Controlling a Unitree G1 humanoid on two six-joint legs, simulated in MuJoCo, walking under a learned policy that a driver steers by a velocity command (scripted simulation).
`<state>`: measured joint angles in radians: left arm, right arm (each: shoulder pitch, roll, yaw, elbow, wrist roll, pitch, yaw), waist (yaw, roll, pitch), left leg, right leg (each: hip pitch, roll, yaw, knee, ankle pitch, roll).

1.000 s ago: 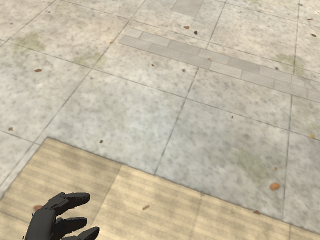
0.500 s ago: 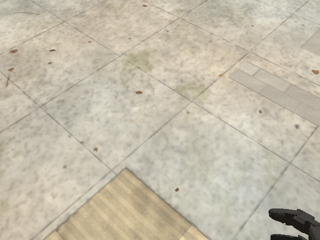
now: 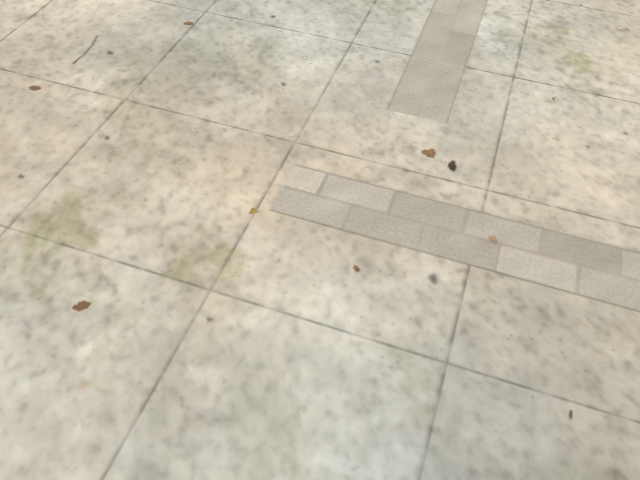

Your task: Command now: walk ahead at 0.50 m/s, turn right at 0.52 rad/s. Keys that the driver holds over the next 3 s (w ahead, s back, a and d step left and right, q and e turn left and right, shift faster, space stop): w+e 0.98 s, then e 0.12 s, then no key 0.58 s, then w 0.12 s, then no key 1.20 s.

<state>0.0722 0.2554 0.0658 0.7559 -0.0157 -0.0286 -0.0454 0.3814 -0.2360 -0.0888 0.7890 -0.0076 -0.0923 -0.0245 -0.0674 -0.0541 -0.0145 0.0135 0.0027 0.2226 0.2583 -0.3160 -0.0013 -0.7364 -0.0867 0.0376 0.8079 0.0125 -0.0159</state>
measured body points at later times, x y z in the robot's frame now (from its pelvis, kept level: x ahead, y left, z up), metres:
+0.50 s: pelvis +0.28 -0.06 +0.00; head +0.32 -0.09 +0.45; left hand +0.42 +0.19 -0.10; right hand +0.45 -0.35 -0.07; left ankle +0.50 +0.05 -0.69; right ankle +0.20 -0.12 -0.74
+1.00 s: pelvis +0.53 -0.14 +0.00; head +0.56 -0.16 +0.45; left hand +0.85 -0.07 -0.08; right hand +0.39 -0.39 -0.12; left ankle +0.52 +0.01 -0.74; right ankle +0.57 -0.36 -0.69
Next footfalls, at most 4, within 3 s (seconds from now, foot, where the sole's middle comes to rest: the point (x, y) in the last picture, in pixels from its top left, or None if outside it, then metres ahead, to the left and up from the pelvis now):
0.14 right None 0.24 -0.13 -0.77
0.60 left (312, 451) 0.55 -0.01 -0.77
1.10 right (481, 403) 0.64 -0.39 -0.77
1.54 left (398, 334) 0.82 -0.23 -0.77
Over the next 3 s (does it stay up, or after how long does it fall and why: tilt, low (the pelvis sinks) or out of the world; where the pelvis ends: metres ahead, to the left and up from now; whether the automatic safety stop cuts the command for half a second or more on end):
stays up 0.69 -0.28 0.00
